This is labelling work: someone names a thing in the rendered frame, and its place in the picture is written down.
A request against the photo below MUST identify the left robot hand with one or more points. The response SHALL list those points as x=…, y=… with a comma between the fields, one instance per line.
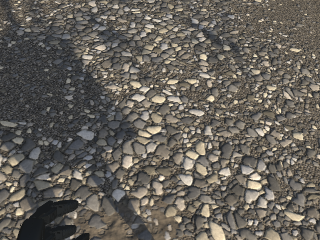
x=33, y=228

